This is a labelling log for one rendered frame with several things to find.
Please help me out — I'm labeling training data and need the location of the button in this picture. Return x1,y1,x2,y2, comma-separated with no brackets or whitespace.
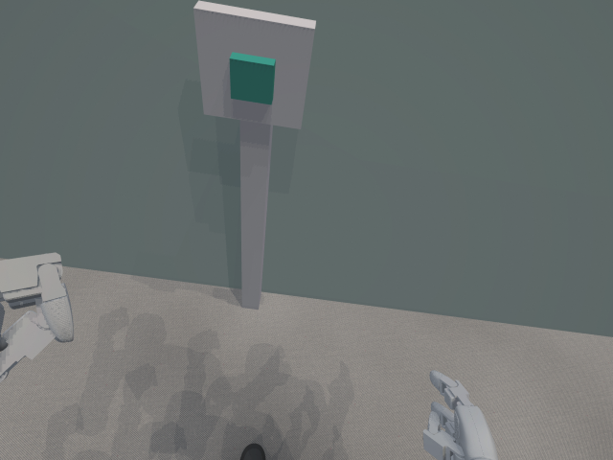
230,52,276,104

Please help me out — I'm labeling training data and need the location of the panel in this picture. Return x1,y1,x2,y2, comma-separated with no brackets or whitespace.
193,0,316,310

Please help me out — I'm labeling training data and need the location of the left robot hand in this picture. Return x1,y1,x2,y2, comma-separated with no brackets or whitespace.
0,252,74,382

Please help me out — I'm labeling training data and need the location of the right robot hand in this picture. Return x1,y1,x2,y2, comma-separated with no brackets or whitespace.
423,370,498,460

